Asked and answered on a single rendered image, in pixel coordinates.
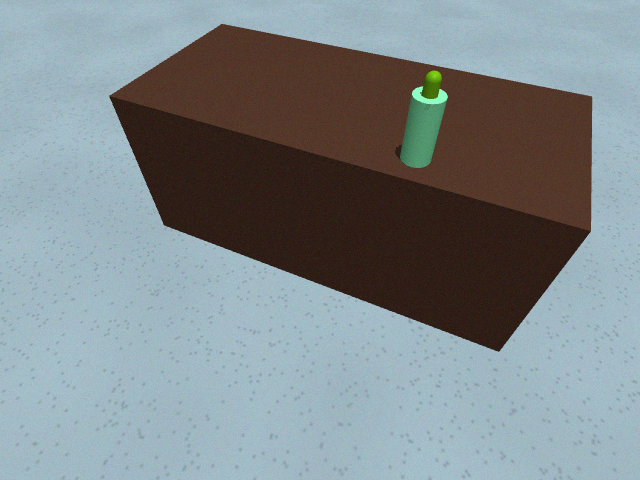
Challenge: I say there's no bottle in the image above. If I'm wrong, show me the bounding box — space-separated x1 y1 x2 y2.
400 70 448 168

